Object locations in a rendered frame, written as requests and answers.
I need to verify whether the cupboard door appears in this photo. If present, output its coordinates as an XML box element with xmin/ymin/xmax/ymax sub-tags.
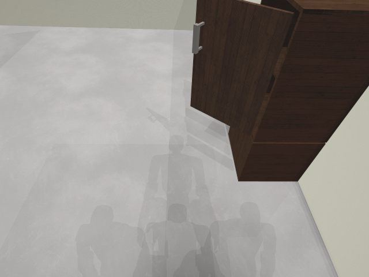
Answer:
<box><xmin>190</xmin><ymin>0</ymin><xmax>294</xmax><ymax>136</ymax></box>

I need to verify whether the handle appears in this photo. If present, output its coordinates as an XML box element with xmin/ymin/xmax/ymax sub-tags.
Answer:
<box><xmin>192</xmin><ymin>22</ymin><xmax>205</xmax><ymax>54</ymax></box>

